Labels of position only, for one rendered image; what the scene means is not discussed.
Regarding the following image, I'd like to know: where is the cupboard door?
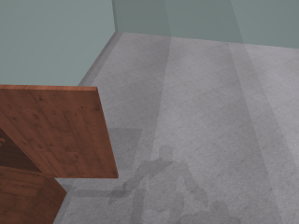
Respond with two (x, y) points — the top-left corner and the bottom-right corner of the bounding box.
(0, 84), (119, 179)

